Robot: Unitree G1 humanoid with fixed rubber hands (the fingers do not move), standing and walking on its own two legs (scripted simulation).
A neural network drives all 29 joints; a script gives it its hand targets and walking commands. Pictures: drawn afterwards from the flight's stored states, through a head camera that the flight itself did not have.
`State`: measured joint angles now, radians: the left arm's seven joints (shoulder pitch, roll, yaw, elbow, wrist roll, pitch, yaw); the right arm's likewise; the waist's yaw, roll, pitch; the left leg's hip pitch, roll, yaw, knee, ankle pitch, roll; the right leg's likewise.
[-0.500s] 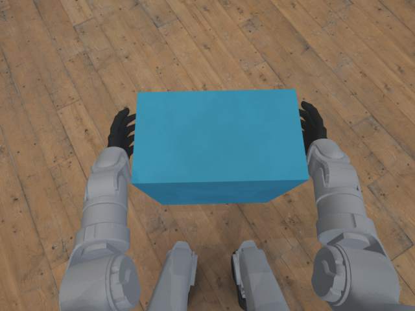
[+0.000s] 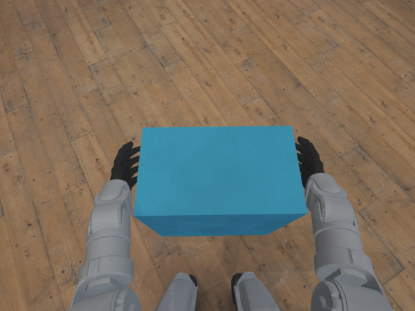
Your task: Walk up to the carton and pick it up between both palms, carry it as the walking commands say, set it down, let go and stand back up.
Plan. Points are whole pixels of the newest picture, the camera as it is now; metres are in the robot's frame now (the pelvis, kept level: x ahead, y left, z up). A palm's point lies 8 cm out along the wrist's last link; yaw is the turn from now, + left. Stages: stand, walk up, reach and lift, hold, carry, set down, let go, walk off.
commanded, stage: reach and lift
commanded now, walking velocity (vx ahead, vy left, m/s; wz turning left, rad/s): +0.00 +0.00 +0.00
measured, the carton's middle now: (215, 190) +0.37 +0.00 -0.13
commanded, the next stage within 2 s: none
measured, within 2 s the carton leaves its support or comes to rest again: neither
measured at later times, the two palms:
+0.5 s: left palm (105, 180) +0.35 +0.19 +0.02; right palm (327, 176) +0.36 -0.18 +0.02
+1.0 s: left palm (86, 177) +0.33 +0.19 +0.09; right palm (352, 169) +0.34 -0.19 +0.09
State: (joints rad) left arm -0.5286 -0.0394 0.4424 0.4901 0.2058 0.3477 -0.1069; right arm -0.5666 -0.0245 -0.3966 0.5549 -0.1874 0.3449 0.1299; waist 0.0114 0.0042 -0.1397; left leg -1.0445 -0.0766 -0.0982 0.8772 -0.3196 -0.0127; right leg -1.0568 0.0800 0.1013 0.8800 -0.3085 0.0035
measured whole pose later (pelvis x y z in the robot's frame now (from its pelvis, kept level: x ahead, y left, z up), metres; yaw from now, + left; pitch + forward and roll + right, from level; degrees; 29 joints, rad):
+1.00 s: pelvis +0.04 +0.00 +0.07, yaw +0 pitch +2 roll +0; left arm -0.26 -0.06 0.32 0.29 0.21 0.57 -0.13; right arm -0.30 0.01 -0.31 0.37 -0.20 0.56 0.15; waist 0.01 0.00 -0.04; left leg -0.21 -0.05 -0.11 0.36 -0.18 0.00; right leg -0.22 0.05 0.11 0.36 -0.17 -0.01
